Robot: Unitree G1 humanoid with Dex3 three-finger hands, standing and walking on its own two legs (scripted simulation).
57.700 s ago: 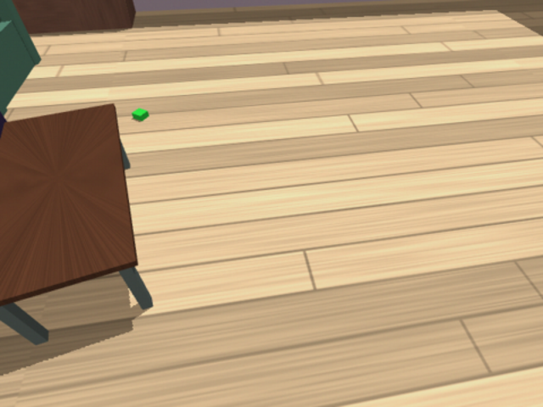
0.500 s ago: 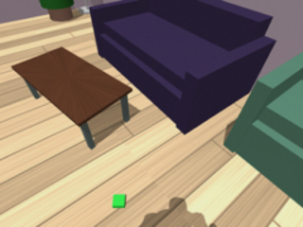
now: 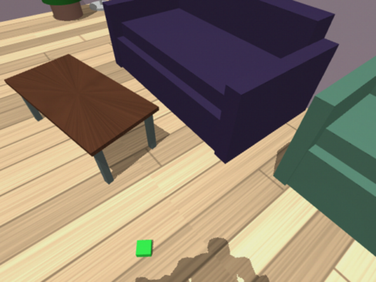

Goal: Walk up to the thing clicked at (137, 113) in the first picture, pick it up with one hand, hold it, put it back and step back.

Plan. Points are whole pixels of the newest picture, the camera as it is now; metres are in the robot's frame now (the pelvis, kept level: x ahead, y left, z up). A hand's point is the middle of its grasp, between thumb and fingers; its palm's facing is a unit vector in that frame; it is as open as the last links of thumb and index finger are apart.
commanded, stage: stand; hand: left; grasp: from above
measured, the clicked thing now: (144, 248) +0.44 +0.21 -0.76
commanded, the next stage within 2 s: step back in 1.16 s
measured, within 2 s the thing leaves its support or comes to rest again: neither
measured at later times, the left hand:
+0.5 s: hand out of the picture +0.08 +0.25 -0.16, palm faces +0.01 -0.94 -0.33, open 7.4 cm
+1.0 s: hand out of the picture +0.08 +0.24 -0.16, palm faces -0.01 -0.94 -0.34, open 7.4 cm
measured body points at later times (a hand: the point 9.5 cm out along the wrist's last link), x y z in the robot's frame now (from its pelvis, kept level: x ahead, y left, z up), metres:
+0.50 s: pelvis +0.01 +0.00 +0.00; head +0.02 +0.00 +0.45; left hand +0.08 +0.29 -0.14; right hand +0.09 -0.29 -0.14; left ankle +0.02 +0.12 -0.75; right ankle +0.00 -0.13 -0.75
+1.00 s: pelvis +0.01 -0.01 +0.00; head +0.03 -0.01 +0.45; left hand +0.08 +0.29 -0.13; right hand +0.09 -0.30 -0.14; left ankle +0.02 +0.12 -0.75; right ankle +0.00 -0.13 -0.75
